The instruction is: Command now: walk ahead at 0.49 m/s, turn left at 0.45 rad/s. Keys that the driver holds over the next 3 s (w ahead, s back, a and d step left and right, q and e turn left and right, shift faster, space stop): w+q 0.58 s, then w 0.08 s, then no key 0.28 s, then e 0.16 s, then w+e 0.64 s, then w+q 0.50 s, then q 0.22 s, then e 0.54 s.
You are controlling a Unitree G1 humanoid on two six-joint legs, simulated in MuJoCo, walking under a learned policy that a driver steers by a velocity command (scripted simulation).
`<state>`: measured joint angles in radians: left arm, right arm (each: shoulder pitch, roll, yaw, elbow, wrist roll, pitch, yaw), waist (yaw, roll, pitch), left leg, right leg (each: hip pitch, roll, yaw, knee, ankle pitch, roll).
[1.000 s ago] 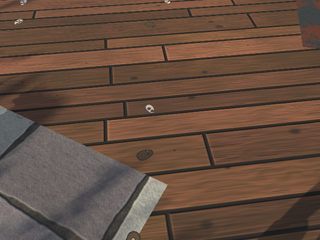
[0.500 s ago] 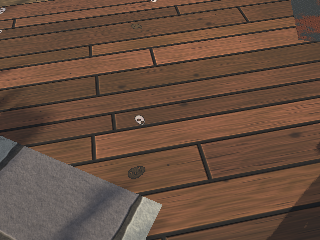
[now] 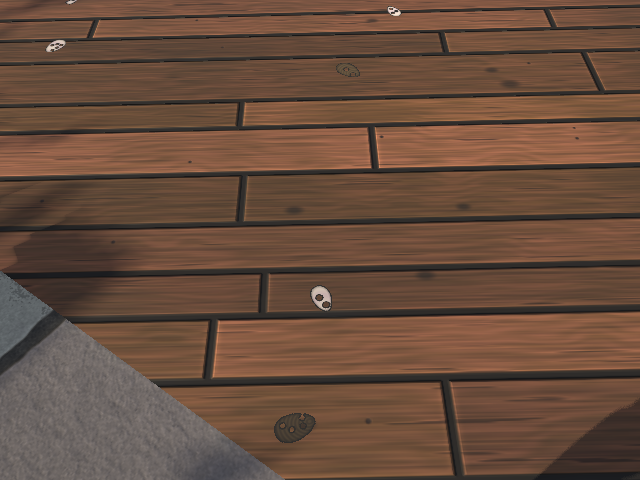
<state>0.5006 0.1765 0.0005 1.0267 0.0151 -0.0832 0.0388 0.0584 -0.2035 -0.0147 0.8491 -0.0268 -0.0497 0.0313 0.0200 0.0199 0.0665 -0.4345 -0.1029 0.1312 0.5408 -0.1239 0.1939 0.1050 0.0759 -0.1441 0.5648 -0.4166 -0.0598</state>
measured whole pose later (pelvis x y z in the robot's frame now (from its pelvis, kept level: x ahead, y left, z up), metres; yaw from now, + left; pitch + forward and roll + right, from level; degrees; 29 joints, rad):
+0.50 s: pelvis +0.28 -0.02 +0.02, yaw +18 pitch +2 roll +0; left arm -0.04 0.24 -0.01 0.69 0.03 -0.05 -0.02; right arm 0.50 -0.26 -0.06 0.94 -0.02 -0.05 -0.01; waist -0.12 -0.02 0.04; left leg 0.04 -0.14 -0.25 0.35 -0.39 0.12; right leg -0.54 0.00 0.03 0.56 -0.09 0.00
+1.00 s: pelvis +0.48 +0.05 +0.02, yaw +26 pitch +0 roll -2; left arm 0.41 0.22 0.01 0.93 0.00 -0.07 0.00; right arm 0.08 -0.20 0.01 0.81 -0.05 -0.05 0.02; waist 0.07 0.01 0.05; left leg -0.39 -0.02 0.01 0.50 -0.08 0.06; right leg -0.10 0.02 -0.09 0.48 -0.38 -0.02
